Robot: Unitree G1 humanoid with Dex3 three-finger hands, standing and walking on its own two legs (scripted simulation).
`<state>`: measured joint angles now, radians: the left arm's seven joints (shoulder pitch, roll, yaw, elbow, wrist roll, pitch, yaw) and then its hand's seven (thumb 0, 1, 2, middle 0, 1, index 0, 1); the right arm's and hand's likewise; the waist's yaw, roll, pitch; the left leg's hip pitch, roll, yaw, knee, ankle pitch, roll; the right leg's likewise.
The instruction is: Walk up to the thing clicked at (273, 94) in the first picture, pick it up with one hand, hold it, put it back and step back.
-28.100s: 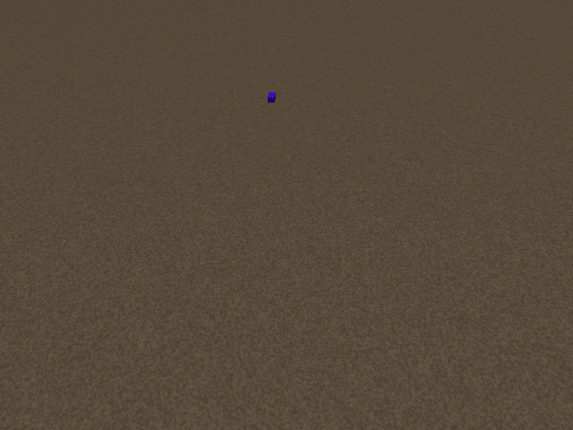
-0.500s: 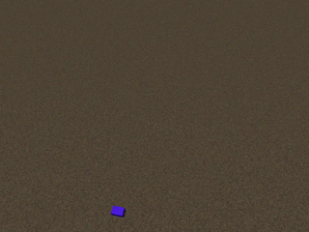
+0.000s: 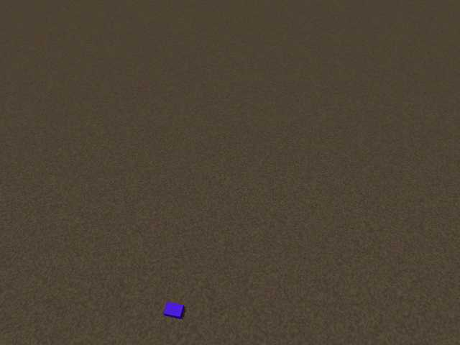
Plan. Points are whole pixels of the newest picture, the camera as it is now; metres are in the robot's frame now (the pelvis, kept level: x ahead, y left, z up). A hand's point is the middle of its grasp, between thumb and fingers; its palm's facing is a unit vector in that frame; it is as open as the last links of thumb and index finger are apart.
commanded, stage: walk up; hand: left
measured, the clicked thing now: (174, 310) +0.41 +0.24 -0.76
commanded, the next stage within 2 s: none
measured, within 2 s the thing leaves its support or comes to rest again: neither
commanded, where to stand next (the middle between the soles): +0.00 +0.03 m, yaw -4 degrees
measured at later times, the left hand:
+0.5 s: hand out of the picture +0.03 +0.30 -0.18, palm faces -0.08 -0.92 -0.37, open 7.4 cm
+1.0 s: hand out of the picture -0.10 +0.29 -0.17, palm faces +0.00 -0.92 -0.40, open 7.4 cm
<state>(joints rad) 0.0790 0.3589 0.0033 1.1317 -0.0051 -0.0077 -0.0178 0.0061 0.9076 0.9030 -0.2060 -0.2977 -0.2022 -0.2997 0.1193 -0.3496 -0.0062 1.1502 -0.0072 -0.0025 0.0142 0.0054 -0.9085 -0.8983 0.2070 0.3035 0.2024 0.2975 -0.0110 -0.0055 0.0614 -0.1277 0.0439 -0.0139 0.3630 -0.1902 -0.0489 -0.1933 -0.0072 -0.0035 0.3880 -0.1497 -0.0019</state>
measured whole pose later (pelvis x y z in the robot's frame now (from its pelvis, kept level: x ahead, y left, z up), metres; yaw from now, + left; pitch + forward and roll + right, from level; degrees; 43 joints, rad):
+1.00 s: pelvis -0.24 +0.02 -0.03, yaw +0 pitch -3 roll +1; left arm 0.08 0.40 0.06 0.79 0.01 0.07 0.03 0.01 0.91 0.90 -0.21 -0.30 -0.20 -0.30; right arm 0.14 -0.38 -0.04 0.88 -0.03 0.04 -0.01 0.00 -0.91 -0.90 0.21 0.30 0.20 0.30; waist 0.01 -0.05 0.21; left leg -0.29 -0.04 -0.01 0.68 -0.35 0.02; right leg -0.46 0.00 0.07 0.88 -0.45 -0.01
